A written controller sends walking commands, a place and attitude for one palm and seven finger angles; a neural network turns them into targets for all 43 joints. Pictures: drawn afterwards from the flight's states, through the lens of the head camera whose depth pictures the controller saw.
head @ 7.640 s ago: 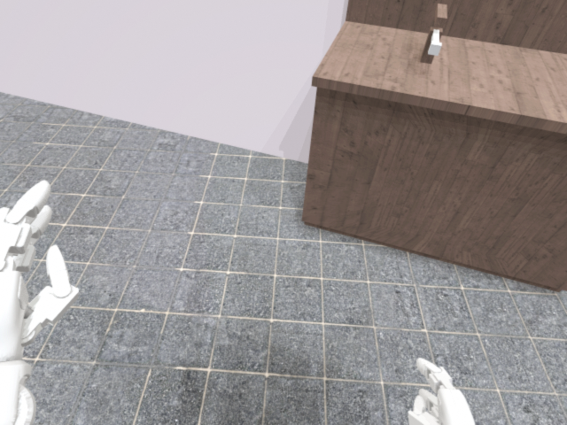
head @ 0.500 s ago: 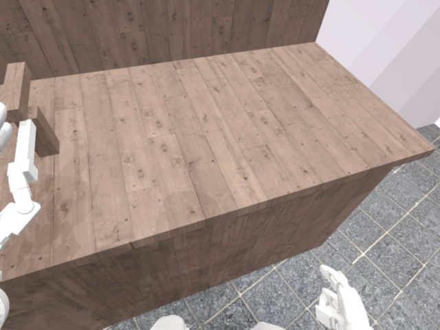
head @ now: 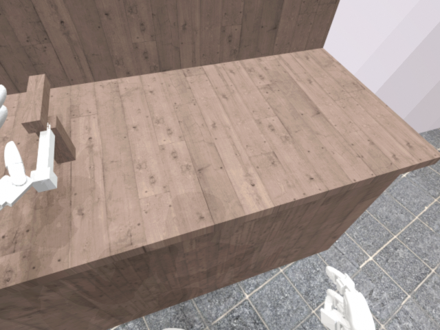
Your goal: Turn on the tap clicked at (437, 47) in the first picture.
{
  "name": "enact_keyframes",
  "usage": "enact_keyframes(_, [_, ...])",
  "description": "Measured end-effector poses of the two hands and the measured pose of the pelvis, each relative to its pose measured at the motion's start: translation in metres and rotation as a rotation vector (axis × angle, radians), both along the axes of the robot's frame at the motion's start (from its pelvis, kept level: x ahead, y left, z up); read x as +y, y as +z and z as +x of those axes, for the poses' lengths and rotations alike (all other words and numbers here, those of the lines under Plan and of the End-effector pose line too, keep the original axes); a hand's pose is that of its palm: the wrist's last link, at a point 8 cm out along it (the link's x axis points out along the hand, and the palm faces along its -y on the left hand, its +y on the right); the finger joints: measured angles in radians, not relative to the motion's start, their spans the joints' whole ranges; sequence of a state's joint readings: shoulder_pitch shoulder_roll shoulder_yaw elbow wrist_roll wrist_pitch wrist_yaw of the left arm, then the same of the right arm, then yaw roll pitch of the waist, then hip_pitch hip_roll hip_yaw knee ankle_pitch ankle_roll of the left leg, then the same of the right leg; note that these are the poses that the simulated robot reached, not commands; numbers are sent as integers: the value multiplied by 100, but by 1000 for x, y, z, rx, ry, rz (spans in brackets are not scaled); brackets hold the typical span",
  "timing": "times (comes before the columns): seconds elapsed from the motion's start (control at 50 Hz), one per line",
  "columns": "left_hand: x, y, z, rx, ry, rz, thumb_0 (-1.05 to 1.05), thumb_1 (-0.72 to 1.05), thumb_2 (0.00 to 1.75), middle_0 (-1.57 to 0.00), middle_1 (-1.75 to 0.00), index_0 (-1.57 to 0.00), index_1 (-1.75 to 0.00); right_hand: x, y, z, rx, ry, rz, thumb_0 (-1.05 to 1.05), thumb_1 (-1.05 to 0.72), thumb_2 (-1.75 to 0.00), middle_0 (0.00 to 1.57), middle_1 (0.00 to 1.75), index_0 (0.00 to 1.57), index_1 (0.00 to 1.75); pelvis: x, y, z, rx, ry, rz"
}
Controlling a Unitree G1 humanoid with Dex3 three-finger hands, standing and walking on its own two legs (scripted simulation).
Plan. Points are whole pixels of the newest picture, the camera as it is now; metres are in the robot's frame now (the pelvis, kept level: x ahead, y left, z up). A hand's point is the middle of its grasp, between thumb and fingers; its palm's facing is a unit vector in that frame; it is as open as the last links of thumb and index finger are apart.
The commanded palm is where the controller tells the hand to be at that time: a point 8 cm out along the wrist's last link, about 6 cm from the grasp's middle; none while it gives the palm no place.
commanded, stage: come to a stop and stand still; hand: left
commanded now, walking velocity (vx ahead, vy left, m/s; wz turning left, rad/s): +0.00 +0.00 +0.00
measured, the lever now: (44, 179) +0.30 +0.33 +0.10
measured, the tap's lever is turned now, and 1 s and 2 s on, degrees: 0 0 0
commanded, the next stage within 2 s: look again from close up in 0.66 s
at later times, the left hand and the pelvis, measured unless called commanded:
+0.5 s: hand out of the picture +0.18 +0.31 +0.17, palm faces +0.46 -0.83 -0.33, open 7.4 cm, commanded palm +0.12 +0.33 +0.18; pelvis -0.03 +0.05 +0.00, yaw +2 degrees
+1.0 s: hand (12, 209) +0.21 +0.30 +0.16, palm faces +0.42 -0.83 -0.37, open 7.4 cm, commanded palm +0.15 +0.33 +0.18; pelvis +0.00 +0.04 +0.00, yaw +2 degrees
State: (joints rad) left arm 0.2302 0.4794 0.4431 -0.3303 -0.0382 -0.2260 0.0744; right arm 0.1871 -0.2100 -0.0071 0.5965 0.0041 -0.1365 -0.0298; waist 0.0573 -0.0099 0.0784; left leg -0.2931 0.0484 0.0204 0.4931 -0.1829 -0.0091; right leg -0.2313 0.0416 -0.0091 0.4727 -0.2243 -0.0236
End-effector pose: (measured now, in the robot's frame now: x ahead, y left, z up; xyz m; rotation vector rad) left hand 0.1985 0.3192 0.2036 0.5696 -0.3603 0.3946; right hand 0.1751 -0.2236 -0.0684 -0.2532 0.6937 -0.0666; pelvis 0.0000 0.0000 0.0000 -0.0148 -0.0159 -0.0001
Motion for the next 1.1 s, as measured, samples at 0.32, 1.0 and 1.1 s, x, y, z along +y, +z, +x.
enact_keyframes(0.32, [20,-28,-48,-4,-47,-113,1,89,90,-21,-30,-22,-30,36,12,-50,-36,-32,-33,2,-90,-90,20,30,20,30,41,-2,-28,-46,10,-17])
enact_keyframes(1.0, [19,-28,-27,46,-14,-124,1,89,90,-21,-30,-21,-30,48,13,1,-33,18,-9,2,-90,-90,20,30,20,30,42,4,3,-16,42,-16])
enact_keyframes(1.1, [16,-29,-16,68,-20,-128,1,89,90,-21,-30,-21,-30,47,12,12,-22,7,-1,2,-90,-90,20,30,20,30,40,4,13,-9,41,-13])
